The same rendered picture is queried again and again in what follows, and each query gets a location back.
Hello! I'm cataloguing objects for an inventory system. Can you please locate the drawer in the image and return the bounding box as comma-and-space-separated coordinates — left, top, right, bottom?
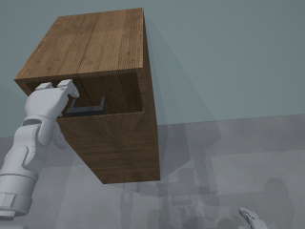
25, 72, 143, 119

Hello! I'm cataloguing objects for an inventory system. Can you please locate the right robot hand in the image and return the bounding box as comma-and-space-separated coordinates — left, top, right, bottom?
237, 207, 268, 229

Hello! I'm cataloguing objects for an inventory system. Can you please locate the left robot forearm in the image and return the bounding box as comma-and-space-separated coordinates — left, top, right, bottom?
0, 115, 55, 221

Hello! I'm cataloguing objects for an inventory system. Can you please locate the cabinet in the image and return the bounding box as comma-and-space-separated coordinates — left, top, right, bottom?
13, 8, 161, 184

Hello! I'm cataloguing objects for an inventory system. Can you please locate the left robot hand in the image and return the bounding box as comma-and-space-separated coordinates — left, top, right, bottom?
25, 79, 80, 150

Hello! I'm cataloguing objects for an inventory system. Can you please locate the handle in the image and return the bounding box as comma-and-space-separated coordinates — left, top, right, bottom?
66, 96, 106, 117

